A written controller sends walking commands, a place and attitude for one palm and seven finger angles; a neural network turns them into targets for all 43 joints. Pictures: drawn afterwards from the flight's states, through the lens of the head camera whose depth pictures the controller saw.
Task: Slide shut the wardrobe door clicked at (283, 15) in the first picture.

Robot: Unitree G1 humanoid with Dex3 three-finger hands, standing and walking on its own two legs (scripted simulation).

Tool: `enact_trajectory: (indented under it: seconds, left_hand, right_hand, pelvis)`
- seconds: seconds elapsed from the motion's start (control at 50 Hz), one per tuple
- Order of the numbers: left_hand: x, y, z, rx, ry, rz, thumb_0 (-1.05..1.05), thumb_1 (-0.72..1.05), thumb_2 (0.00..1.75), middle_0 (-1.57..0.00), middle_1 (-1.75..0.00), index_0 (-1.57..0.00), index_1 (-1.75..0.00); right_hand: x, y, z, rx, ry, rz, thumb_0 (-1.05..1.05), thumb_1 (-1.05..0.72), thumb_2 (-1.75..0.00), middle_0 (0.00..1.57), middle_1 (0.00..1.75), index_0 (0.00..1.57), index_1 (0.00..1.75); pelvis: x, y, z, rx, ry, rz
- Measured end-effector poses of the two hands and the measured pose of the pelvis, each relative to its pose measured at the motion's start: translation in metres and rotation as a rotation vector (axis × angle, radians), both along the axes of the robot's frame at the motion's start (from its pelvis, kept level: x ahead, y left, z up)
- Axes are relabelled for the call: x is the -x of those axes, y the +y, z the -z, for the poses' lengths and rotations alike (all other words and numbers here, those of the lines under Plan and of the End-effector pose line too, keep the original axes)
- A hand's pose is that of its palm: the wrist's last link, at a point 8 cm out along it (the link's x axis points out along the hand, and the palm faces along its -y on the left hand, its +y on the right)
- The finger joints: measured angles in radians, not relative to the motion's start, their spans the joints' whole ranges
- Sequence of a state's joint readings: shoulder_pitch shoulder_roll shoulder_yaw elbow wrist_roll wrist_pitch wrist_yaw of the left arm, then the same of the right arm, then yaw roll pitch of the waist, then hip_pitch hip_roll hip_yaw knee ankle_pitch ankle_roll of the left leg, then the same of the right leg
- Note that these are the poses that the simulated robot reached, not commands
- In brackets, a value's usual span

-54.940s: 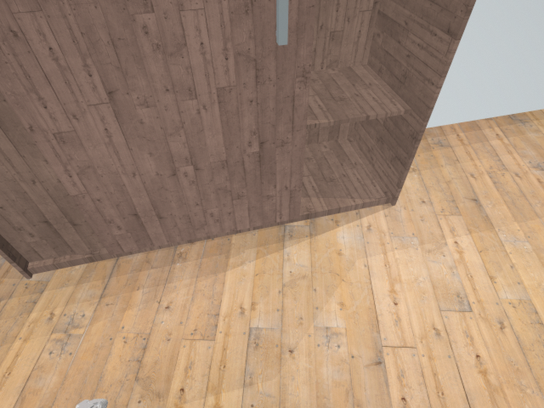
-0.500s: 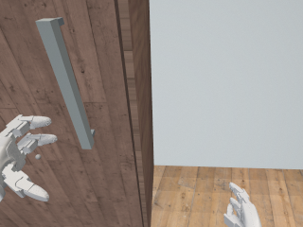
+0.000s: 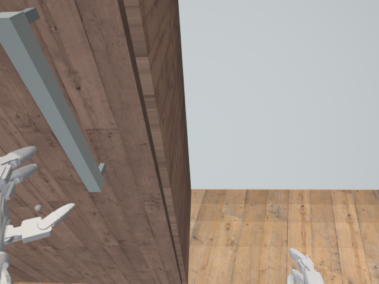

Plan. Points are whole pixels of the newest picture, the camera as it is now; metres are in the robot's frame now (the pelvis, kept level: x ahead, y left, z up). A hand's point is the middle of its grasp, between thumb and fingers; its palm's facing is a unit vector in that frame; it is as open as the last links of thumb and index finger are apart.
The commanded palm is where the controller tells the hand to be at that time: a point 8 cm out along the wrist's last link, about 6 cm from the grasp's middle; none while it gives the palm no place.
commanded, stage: draw the hand back to the body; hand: left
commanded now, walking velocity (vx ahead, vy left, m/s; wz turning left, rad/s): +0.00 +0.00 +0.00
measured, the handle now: (70, 118) +0.28 +0.23 +0.27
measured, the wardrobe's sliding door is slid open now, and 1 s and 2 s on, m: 0.00 0.00 0.00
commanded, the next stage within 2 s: step back with the hand held close in 0.64 s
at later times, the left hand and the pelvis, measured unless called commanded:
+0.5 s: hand (41, 197) +0.19 +0.28 +0.16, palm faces +0.45 -0.82 -0.36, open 7.5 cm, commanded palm +0.14 +0.31 +0.18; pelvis +0.01 +0.02 +0.00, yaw -1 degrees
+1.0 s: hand (34, 203) +0.18 +0.29 +0.16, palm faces +0.40 -0.80 -0.44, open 7.4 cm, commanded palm +0.13 +0.32 +0.18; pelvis -0.02 +0.03 +0.01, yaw -2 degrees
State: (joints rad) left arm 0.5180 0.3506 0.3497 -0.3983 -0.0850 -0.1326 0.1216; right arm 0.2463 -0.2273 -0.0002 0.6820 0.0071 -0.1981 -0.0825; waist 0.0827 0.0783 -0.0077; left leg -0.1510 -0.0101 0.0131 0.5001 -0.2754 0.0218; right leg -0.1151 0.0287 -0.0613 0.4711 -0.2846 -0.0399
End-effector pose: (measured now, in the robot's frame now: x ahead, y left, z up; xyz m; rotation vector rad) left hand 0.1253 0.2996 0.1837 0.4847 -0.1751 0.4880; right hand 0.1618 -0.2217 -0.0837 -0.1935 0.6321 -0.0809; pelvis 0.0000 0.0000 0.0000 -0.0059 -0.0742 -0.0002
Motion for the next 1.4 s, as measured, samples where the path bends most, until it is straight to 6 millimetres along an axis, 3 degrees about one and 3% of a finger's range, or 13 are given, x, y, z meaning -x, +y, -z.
enact_trajectory:
  seconds: [0.26,0.46,0.78,0.9,1.06,1.4]
  left_hand:
    - [-0.027,0.006,0.005,0.037,-0.005,0.058,0.00,0.58,0.75,-0.22,-0.49,-0.22,-0.49]
    - [-0.025,0.013,0.007,0.059,-0.002,0.048,0.01,0.83,0.87,-0.21,-0.34,-0.21,-0.34]
    - [-0.010,0.019,0.011,0.072,0.008,0.033,0.01,0.89,0.90,-0.21,-0.31,-0.21,-0.30]
    - [-0.013,0.029,-0.001,-0.002,-0.028,0.031,0.01,0.89,0.90,-0.21,-0.31,-0.21,-0.30]
    - [-0.014,0.024,0.012,-0.033,0.069,0.121,0.01,0.89,0.90,-0.21,-0.31,-0.21,-0.30]
    - [0.029,0.039,0.012,-0.056,-0.038,0.108,0.01,0.89,0.90,-0.21,-0.31,-0.21,-0.30]
  right_hand:
    - [-0.026,0.014,-0.018,0.005,-0.042,-0.007,0.02,-0.90,-0.90,0.20,0.30,0.20,0.30]
    - [-0.022,0.021,-0.019,0.015,-0.016,-0.022,0.01,-0.90,-0.90,0.20,0.29,0.20,0.30]
    - [0.001,0.024,-0.014,0.012,0.015,-0.012,0.02,-0.90,-0.90,0.20,0.30,0.20,0.30]
    - [0.010,0.019,-0.016,0.034,0.051,-0.005,0.01,-0.90,-0.90,0.20,0.30,0.20,0.30]
    - [0.033,0.010,-0.014,0.063,0.106,0.075,0.01,-0.90,-0.90,0.20,0.30,0.20,0.30]
    - [0.077,0.024,-0.010,0.092,0.103,0.074,0.01,-0.90,-0.90,0.20,0.30,0.20,0.30]
  pelvis:
    - [-0.010,0.013,-0.002,-0.001,-0.002,0.013]
    - [-0.008,0.019,-0.003,0.003,-0.005,0.011]
    - [0.008,0.021,-0.004,0.008,-0.025,0.011]
    - [0.017,0.022,-0.006,0.021,0.018,0.022]
    - [0.029,0.033,-0.004,0.013,0.064,0.038]
    - [0.067,0.044,0.007,0.035,0.075,0.028]
